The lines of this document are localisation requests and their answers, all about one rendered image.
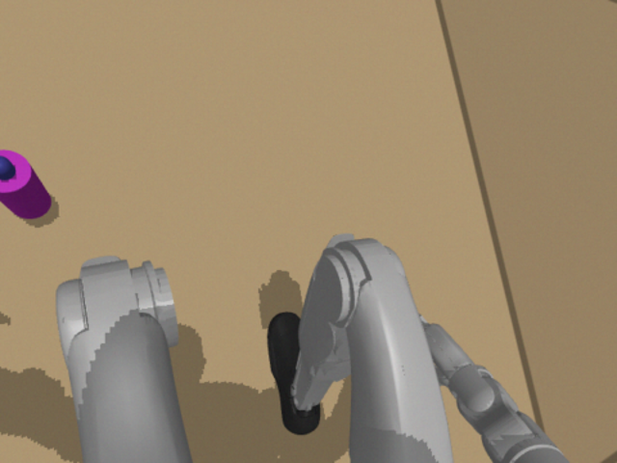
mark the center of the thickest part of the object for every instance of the bottle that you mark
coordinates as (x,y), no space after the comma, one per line
(21,191)

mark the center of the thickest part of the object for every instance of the right robot hand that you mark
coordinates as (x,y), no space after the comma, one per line
(447,355)

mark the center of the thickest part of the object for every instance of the right robot foot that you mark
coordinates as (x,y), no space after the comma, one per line
(284,348)

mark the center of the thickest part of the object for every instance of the right robot arm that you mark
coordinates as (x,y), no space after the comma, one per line
(505,431)

